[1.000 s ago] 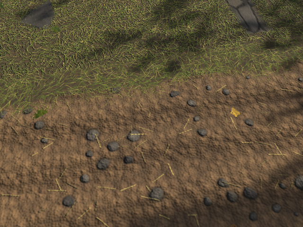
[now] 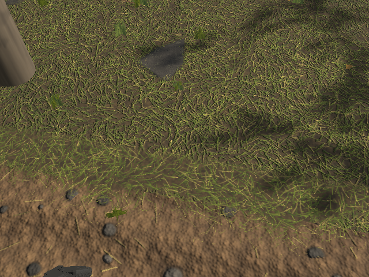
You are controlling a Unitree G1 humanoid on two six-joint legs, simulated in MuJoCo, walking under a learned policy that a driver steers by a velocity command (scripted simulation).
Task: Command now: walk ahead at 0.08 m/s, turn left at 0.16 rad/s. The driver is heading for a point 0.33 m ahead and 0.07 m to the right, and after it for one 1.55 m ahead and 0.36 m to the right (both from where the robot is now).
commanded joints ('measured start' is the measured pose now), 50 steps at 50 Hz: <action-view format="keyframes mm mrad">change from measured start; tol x32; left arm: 1 -28 92 20 -29 2 1 -10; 50 46 144 37 18 -3 16 -16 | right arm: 1 117 2 2 -32 -18 -3 -4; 50 -33 -50 -5 -31 -17 -78 16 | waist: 1 -37 -161 -140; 25 -71 95 55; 32 121 -176 -514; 50 6 -114 -120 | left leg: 1 87 54 47 -216 27 -15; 8 386 41 114 -688 217 109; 11 401 470 -455 -1019 -278 321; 24 355 328 166 -984 462 211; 29 297 271 280 -491 972 113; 31 -248 36 178 177 -200 -20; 50 161 120 84 -600 340 54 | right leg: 1 86 -174 184 -169 198 -167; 9 -216 -105 295 -142 -573 -58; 16 -453 -56 98 567 -131 44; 29 227 39 -116 75 40 -54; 31 729 -422 627 11 489 -362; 37 133 -217 302 -141 288 -234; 50 79 -199 196 -109 -10 -174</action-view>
